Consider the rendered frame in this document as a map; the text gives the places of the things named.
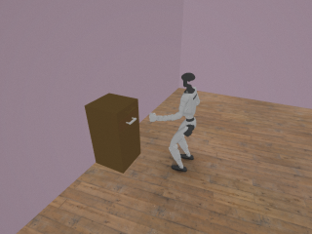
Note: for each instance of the robot left forearm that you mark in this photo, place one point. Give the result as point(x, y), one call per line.
point(165, 118)

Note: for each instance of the left robot upper arm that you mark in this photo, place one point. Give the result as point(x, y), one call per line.
point(183, 101)

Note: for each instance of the robot right shin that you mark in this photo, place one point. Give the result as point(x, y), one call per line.
point(184, 147)

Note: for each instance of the right robot upper arm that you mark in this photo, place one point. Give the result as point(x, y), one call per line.
point(197, 97)

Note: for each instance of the drawer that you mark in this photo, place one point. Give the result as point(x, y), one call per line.
point(123, 124)

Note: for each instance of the cabinet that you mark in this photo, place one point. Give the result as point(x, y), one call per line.
point(113, 149)

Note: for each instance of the left robot foot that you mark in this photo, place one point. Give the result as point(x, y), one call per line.
point(177, 168)

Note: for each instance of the left robot hand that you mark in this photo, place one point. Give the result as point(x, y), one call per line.
point(152, 117)

